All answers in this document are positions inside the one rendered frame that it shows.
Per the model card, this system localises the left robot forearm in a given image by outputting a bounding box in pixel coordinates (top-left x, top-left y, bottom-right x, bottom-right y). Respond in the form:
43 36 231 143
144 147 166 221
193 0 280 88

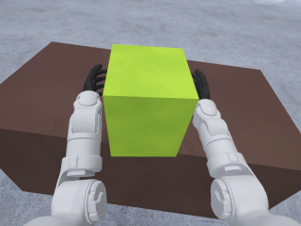
51 90 103 215

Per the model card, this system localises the robot right hand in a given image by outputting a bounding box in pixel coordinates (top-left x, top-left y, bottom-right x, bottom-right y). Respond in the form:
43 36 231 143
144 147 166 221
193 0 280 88
191 69 211 100

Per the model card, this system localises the robot left hand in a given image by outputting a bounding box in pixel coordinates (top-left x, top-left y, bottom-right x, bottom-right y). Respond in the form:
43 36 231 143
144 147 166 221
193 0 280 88
82 63 107 96

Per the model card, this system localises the robot right upper arm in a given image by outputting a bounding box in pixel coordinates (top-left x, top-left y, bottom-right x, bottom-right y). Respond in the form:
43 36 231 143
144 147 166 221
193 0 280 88
211 175 301 226

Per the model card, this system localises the pedestal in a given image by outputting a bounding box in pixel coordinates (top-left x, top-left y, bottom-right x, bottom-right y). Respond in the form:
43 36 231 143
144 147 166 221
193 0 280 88
0 41 301 220

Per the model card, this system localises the carton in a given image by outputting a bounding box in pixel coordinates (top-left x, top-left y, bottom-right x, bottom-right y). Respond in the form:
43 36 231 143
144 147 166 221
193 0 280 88
103 43 199 157

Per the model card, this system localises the robot left upper arm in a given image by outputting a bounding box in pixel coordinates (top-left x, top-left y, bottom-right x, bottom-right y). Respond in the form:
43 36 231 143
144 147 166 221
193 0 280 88
23 179 108 226

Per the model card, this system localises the right robot forearm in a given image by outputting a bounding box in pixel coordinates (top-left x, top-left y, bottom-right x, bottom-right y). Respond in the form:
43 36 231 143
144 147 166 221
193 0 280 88
192 99 269 209

